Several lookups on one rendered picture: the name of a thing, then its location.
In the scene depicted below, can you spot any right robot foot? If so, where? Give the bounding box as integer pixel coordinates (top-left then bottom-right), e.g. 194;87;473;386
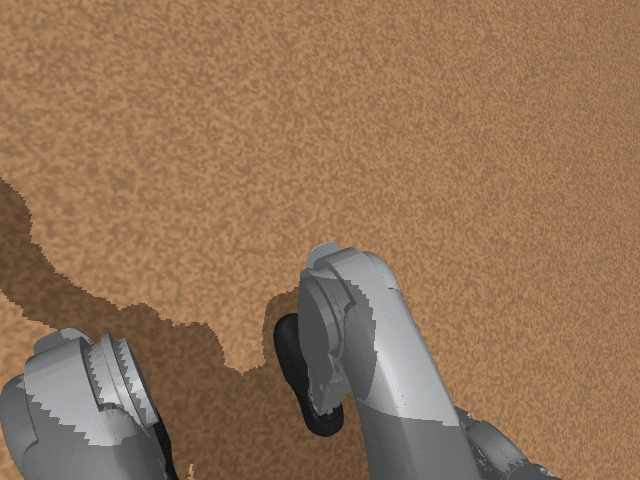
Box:
273;313;344;437

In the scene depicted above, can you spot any right robot hand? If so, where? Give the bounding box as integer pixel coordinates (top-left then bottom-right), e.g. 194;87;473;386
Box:
454;406;530;480

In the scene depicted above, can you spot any left robot foot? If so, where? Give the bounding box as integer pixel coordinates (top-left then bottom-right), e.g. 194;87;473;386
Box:
153;407;179;480

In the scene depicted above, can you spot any right robot arm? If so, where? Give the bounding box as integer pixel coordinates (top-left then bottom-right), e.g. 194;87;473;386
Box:
509;463;562;480

